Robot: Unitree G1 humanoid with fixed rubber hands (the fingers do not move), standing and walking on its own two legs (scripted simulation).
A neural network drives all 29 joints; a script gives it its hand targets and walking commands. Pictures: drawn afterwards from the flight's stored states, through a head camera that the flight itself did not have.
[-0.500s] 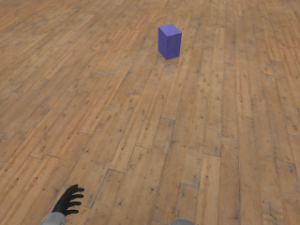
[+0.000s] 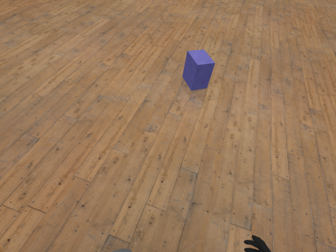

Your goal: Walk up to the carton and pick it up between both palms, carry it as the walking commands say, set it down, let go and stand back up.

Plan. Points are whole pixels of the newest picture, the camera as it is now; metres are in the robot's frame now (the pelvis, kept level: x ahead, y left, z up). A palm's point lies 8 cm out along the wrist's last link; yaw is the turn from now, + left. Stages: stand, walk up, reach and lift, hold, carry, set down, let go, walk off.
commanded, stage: walk up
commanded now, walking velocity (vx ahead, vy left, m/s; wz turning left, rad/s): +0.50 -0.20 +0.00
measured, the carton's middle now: (197, 70) +1.73 -0.20 -0.62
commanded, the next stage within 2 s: none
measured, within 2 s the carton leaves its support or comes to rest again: neither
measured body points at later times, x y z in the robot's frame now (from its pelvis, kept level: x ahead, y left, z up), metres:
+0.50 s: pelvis +0.23 -0.09 +0.00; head +0.27 -0.10 +0.44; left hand +0.38 +0.15 -0.13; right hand +0.18 -0.34 -0.15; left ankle +0.09 +0.08 -0.66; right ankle +0.30 -0.20 -0.73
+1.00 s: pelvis +0.48 -0.04 +0.00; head +0.50 -0.01 +0.45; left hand +0.40 +0.20 -0.16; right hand +0.63 -0.28 -0.11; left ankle +0.54 +0.06 -0.73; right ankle +0.33 -0.20 -0.66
